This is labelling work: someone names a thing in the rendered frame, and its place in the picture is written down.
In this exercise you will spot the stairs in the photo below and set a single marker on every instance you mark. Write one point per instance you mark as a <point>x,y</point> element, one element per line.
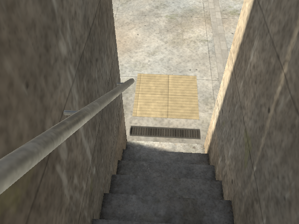
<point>165,183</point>

